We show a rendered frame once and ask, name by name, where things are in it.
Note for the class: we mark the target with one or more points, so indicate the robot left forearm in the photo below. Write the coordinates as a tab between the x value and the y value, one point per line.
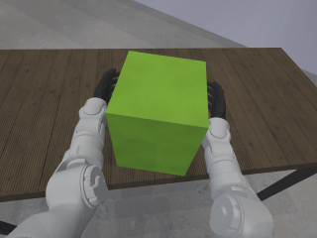
88	139

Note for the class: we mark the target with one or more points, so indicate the robot right forearm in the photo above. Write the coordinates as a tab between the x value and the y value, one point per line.
221	162

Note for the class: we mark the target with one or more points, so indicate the right robot hand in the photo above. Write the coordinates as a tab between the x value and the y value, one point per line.
218	107

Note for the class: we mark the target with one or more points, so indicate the left robot upper arm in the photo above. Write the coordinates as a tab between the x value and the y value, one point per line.
73	197

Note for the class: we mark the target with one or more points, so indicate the left robot hand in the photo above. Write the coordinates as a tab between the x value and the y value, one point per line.
104	87

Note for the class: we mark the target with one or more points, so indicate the carton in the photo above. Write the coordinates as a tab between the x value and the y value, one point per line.
158	113

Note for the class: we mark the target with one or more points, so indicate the right robot upper arm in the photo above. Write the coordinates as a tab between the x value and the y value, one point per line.
235	216

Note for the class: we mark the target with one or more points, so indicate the table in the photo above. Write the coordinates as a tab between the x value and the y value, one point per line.
271	108

